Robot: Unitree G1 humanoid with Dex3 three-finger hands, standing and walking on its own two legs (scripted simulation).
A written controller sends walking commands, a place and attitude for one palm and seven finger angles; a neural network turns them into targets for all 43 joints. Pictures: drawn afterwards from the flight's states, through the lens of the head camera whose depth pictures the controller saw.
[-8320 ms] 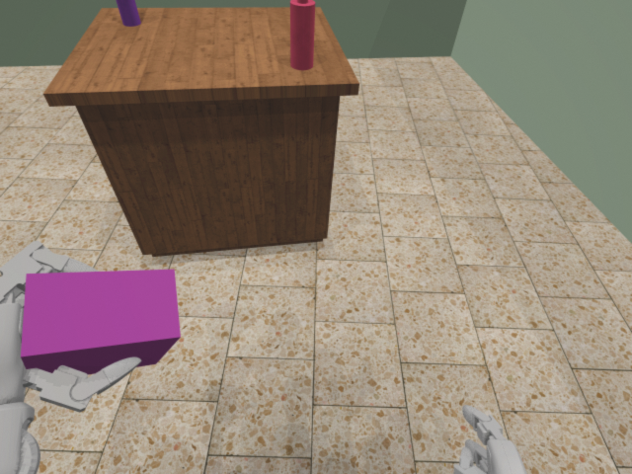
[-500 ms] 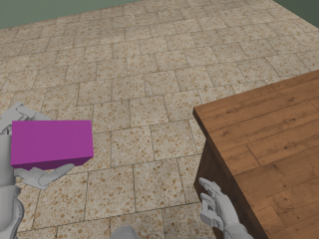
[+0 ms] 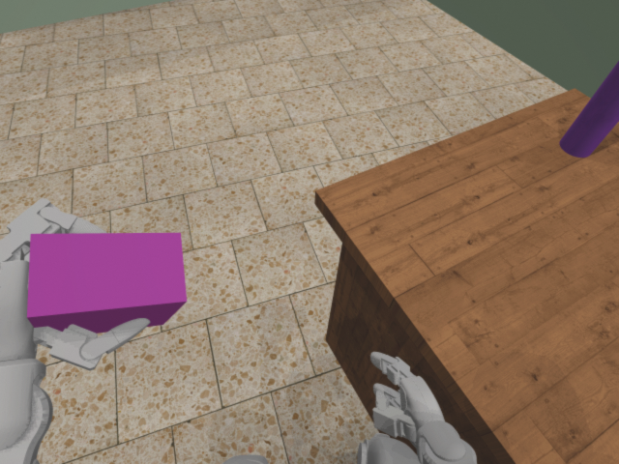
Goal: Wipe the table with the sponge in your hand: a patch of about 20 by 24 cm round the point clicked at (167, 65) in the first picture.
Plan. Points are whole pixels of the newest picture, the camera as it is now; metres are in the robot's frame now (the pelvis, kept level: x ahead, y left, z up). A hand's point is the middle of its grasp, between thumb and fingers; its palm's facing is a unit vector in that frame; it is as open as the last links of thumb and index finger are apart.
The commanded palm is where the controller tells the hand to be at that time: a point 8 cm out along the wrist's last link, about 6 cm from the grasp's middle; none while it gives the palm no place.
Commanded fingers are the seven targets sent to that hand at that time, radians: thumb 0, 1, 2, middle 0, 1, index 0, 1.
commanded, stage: turn to face it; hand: left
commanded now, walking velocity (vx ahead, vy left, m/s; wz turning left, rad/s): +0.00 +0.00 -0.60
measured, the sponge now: (130, 286) +0.23 +0.23 +0.14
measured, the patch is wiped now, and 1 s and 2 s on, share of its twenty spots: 0.00 0.00 0.00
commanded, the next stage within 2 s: come to a stop and stand still in 2.00 s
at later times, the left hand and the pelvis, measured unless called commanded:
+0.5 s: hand (287, 292) +0.23 +0.07 +0.18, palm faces +0.00 -0.80 -0.60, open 10.6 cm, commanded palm +0.19 +0.15 +0.18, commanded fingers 0.00 0.10 1.30 -1.20 -1.60 -1.20 -1.60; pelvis -0.05 -0.06 +0.00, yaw -20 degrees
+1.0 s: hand (306, 304) +0.22 +0.06 +0.19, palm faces -0.23 -0.87 -0.44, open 10.6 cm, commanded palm +0.20 +0.13 +0.18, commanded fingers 0.00 0.10 1.30 -1.20 -1.60 -1.20 -1.60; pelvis -0.10 +0.01 +0.01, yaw -39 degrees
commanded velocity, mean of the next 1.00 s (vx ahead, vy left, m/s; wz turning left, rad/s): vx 0.00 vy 0.00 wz -0.60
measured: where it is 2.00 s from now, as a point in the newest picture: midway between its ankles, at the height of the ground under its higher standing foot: outside the picture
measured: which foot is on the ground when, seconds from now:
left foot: down 0.00-0.34, up 0.36-0.68, down 0.70-1.00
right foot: up 0.00-0.30, down 0.32-0.72, up 0.74-1.00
